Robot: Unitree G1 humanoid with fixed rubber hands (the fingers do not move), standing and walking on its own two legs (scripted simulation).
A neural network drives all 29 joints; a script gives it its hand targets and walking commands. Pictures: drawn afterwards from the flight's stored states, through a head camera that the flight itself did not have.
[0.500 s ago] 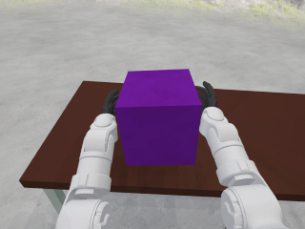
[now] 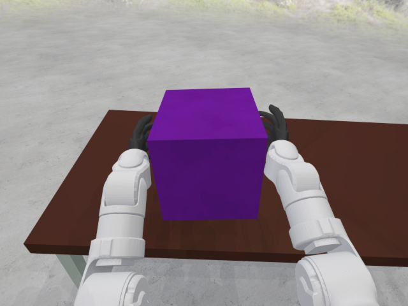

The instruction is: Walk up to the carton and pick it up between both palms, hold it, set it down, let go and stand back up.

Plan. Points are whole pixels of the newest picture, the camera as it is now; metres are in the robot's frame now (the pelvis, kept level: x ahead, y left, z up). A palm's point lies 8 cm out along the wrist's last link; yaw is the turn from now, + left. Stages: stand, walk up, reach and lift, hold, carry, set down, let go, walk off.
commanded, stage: hold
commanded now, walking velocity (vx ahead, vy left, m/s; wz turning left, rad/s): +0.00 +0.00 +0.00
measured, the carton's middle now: (208, 150) +0.38 +0.00 +0.17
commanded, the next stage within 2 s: set down in 1.60 s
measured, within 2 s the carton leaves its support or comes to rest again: neither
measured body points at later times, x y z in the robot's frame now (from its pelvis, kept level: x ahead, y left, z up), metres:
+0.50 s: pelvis +0.00 +0.00 +0.00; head -0.05 +0.01 +0.45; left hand +0.38 +0.13 +0.18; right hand +0.39 -0.14 +0.20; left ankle +0.07 +0.14 -0.74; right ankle +0.01 -0.11 -0.74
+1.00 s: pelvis +0.00 +0.00 +0.00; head -0.05 +0.01 +0.45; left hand +0.38 +0.13 +0.18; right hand +0.39 -0.14 +0.20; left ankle +0.07 +0.14 -0.74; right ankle +0.01 -0.11 -0.74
